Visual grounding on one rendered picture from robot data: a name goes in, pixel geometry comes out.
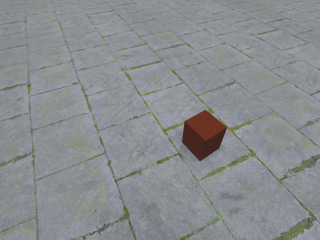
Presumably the carton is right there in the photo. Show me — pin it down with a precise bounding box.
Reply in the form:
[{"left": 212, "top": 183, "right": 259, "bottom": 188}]
[{"left": 182, "top": 110, "right": 227, "bottom": 161}]

